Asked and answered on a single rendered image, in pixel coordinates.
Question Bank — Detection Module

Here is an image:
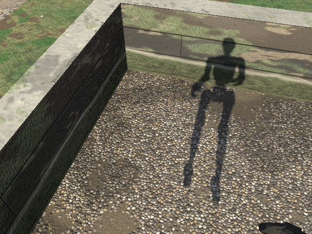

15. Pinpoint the robot right hand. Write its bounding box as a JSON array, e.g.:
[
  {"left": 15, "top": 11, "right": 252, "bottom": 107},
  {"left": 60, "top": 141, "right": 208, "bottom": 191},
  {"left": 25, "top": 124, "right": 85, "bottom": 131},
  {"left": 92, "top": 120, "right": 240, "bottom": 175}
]
[{"left": 258, "top": 221, "right": 307, "bottom": 234}]

